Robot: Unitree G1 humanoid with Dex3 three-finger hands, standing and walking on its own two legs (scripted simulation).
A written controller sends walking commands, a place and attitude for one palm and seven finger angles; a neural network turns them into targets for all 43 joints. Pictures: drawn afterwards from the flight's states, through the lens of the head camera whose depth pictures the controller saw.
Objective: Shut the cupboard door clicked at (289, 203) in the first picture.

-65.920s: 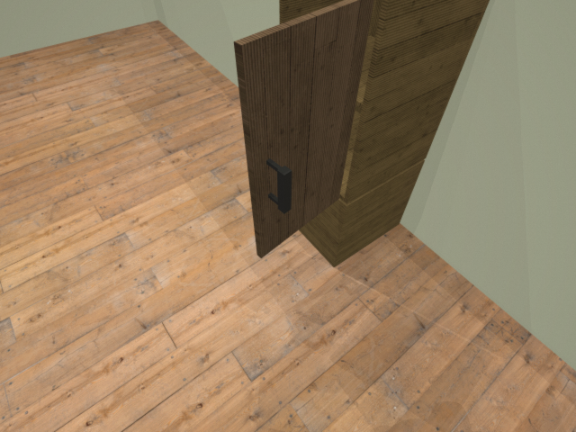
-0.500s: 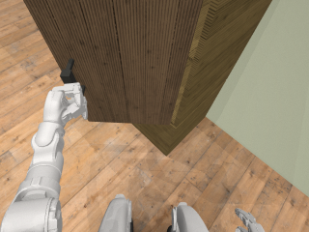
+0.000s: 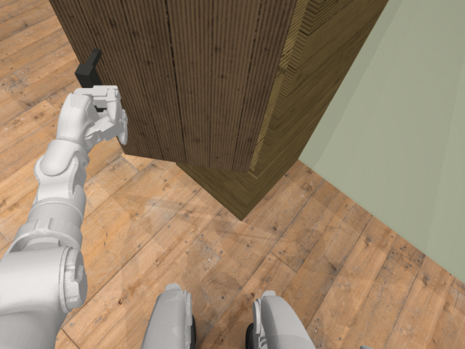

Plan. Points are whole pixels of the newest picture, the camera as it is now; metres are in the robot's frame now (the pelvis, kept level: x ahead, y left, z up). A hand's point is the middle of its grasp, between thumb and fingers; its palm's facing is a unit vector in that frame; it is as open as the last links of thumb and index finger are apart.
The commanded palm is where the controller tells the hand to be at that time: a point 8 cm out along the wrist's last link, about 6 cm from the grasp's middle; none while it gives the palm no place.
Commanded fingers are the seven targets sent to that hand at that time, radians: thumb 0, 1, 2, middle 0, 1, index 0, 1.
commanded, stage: push the door shut along its arc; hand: left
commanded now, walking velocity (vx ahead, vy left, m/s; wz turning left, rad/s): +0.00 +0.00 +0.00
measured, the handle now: (102, 88) +0.55 +0.22 +0.06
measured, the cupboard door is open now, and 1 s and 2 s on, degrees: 34 17 7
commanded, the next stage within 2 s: pull the fist back off the door in 1.12 s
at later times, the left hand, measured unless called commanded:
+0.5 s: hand (153, 91) +0.53 +0.13 +0.07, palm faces -0.29 -0.95 -0.04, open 3.1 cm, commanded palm +0.54 +0.17 +0.06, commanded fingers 0.00 0.90 0.90 -1.30 -1.50 -1.30 -1.50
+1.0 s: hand (166, 76) +0.57 +0.11 +0.07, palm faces -0.37 -0.93 -0.06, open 3.1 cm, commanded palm +0.60 +0.11 +0.06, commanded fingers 0.00 0.90 0.90 -1.30 -1.50 -1.30 -1.50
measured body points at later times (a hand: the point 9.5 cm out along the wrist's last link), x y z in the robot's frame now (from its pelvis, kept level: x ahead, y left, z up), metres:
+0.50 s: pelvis +0.00 +0.00 -0.02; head +0.15 +0.02 +0.41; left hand +0.54 +0.18 +0.07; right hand +0.01 -0.27 -0.12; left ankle +0.07 +0.10 -0.62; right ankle +0.02 -0.13 -0.61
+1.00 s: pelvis -0.01 -0.01 -0.04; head +0.18 +0.03 +0.37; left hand +0.59 +0.16 +0.07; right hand -0.02 -0.28 -0.13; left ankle +0.07 +0.10 -0.62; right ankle +0.02 -0.13 -0.61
